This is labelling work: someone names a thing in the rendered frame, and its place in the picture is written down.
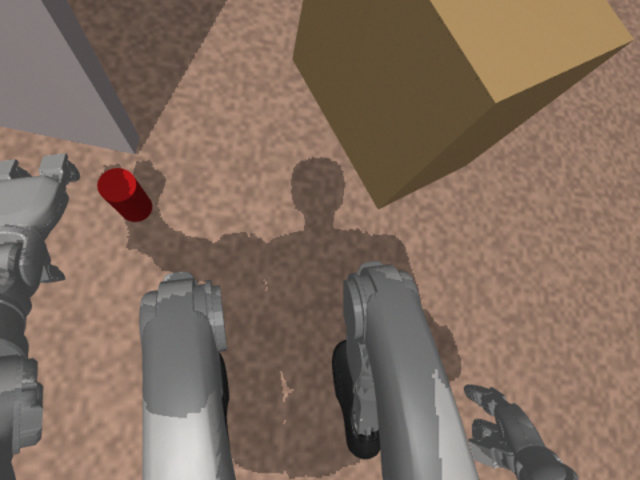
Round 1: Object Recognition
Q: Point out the right robot foot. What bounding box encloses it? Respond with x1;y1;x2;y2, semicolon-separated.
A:
332;340;380;459

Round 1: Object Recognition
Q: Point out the left robot hand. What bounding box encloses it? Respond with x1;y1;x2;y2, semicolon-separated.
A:
0;153;80;283

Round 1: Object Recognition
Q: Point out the right robot hand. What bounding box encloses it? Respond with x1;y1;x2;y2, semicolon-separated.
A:
464;384;545;475

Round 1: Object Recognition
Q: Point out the left robot arm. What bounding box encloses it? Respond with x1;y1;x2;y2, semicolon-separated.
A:
0;226;47;480

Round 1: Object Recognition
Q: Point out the right robot arm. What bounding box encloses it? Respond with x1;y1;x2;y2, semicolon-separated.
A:
514;446;579;480

